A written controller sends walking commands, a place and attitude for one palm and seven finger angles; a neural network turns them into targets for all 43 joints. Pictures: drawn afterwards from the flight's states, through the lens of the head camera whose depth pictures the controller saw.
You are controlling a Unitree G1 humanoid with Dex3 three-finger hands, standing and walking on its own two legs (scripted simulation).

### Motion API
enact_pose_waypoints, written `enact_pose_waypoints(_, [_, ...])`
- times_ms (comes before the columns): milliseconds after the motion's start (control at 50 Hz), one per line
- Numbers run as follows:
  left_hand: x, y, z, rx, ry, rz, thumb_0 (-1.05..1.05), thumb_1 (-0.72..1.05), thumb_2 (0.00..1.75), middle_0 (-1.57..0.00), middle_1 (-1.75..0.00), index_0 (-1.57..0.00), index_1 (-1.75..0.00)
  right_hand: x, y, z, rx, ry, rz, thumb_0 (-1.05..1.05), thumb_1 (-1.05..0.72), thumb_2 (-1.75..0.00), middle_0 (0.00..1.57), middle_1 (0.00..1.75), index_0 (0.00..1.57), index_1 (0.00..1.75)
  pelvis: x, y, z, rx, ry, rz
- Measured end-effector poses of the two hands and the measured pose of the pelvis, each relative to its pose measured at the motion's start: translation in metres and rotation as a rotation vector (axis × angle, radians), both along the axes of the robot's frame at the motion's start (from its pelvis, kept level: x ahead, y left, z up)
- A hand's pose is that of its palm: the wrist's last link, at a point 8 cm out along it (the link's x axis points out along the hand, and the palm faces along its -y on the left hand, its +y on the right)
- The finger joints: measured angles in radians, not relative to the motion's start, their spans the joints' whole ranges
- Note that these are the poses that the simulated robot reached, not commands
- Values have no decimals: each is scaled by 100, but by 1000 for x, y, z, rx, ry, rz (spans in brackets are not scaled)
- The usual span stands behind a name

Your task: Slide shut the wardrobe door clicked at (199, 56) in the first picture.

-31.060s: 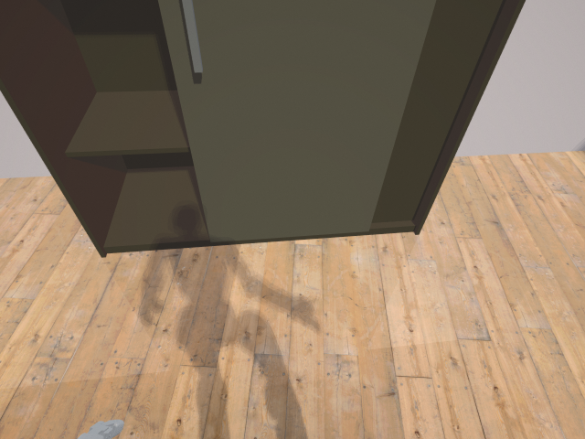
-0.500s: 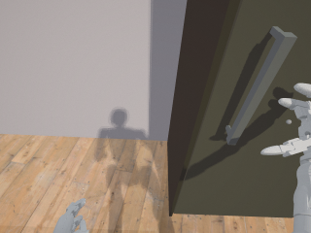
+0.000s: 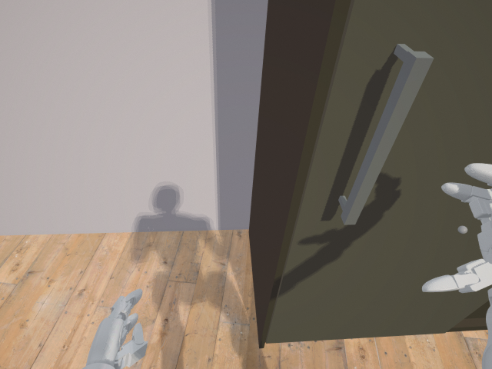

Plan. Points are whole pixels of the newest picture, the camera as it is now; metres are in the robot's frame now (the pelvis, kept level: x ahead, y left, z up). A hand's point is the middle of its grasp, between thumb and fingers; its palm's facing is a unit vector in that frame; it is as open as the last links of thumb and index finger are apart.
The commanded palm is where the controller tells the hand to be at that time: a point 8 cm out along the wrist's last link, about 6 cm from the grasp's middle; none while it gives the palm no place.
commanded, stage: slip the hand off the handle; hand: right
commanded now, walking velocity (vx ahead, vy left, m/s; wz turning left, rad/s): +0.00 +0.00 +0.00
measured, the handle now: (371, 148) +0.38 -0.19 +0.21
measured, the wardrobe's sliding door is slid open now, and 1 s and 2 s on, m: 0.00 0.00 0.00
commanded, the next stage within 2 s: draw the hand back to the body in 0.02 s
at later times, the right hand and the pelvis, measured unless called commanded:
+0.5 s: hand (476, 244) +0.22 -0.28 +0.19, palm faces +0.05 +1.00 -0.07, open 14.6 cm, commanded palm +0.18 -0.31 +0.19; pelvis +0.01 -0.01 +0.00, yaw +1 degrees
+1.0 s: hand (473, 254) +0.21 -0.27 +0.18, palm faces +0.47 +0.82 -0.33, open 12.2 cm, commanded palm +0.16 -0.30 +0.19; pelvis +0.01 -0.01 +0.01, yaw +2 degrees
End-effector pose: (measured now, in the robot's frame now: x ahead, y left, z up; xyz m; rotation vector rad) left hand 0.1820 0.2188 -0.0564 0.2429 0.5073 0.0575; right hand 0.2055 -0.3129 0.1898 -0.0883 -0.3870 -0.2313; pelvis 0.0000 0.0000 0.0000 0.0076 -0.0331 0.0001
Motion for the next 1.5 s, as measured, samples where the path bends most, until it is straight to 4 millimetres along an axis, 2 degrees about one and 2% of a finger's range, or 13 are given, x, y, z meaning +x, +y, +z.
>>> enact_pose_waypoints(160, [2,-6,-1,11,1,-23,2,90,90,-21,-30,-20,-30,-22,-5,-1,-16,-6,-3,-1,55,-20,26,115,26,115,4,-3,-1,5,-7,-7])
enact_pose_waypoints(280, [4,-11,0,-4,-9,-8,2,90,90,-21,-30,-20,-30,-13,-3,-10,-49,211,87,-1,55,-20,25,115,26,115,4,-7,1,9,-20,-10])
enact_pose_waypoints(360, [7,-14,6,-28,-52,8,2,90,90,-21,-30,-20,-30,-6,1,-8,-48,302,184,-2,55,-20,26,115,26,115,6,-10,3,8,-26,0])
enact_pose_waypoints(480, [11,-16,19,-51,-111,11,2,90,90,-21,-30,-20,-30,-8,-13,1,6,283,190,-2,55,-20,26,115,26,115,10,-10,5,7,-34,14])
enact_pose_waypoints(540, [12,-15,24,-50,-124,1,2,90,90,-21,-30,-20,-30,-13,-17,-2,29,276,159,-1,55,-20,26,115,26,115,10,-9,5,8,-38,16])
enact_pose_waypoints(640, [12,-13,26,-39,-124,-7,2,90,90,-21,-30,-20,-30,-17,-4,-18,37,340,168,-1,53,-21,25,114,25,114,9,-10,6,10,-44,13])
enact_pose_waypoints(680, [11,-13,26,-28,-123,-12,2,90,90,-21,-30,-20,-30,-19,4,-18,-21,352,135,-1,50,-22,25,112,25,112,8,-10,6,11,-46,14])
enact_pose_waypoints(800, [5,-14,22,-15,-92,-2,2,90,90,-21,-30,-20,-30,-32,8,2,-184,209,-154,-1,35,-29,25,104,25,104,5,-8,8,12,-33,27])
enact_pose_waypoints(920, [-2,-15,5,-19,2,13,2,90,90,-21,-30,-20,-30,-39,1,5,-235,176,-279,-1,16,-38,24,92,25,92,9,-11,11,7,-34,29])
enact_pose_waypoints(1060, [-7,-12,-4,-12,60,41,2,90,90,-21,-30,-20,-30,-31,5,-1,-255,199,-282,-1,-8,-50,24,78,24,78,15,-13,12,1,-43,33])
enact_pose_waypoints(1220, [-1,-5,2,-4,50,73,2,90,90,-21,-30,-20,-30,-23,4,3,-282,185,-269,0,-37,-64,23,61,23,61,21,-13,14,0,-49,45])
enact_pose_waypoints(1400, [7,-3,7,8,48,69,2,90,90,-21,-30,-20,-30,-24,4,-1,-274,210,-272,1,-69,-80,22,42,22,42,23,-13,16,2,-48,47])
enact_pose_waypoints(1500, [8,-5,7,9,57,62,2,90,90,-21,-30,-20,-30,-25,3,-2,-267,216,-279,1,-81,-85,22,35,22,35,23,-13,16,4,-49,45])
